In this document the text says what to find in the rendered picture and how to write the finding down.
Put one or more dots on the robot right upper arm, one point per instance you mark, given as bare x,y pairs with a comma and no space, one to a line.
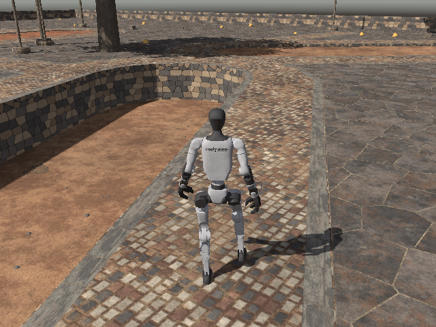
242,156

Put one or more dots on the robot left forearm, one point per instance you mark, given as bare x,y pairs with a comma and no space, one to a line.
184,178

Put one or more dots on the left robot foot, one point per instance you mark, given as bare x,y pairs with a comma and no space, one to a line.
207,278

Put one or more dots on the left robot hand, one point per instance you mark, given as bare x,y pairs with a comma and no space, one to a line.
187,189

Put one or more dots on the right robot hand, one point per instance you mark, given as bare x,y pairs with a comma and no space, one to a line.
256,203

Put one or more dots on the robot foot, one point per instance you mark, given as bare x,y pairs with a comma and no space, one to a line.
242,256
207,278

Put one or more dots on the right robot foot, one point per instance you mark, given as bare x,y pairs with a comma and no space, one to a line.
242,256

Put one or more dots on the robot left upper arm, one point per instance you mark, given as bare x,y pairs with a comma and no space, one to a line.
196,143

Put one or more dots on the robot right forearm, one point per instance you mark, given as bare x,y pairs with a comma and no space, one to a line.
250,183

